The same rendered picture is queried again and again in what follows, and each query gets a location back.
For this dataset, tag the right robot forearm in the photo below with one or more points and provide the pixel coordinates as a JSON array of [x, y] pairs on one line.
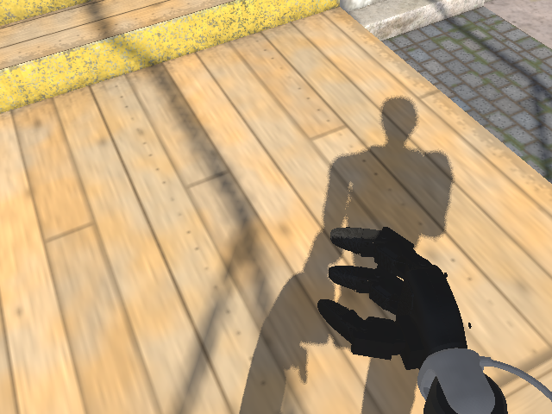
[[452, 382]]

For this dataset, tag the robot right hand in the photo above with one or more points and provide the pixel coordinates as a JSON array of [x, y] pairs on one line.
[[428, 319]]

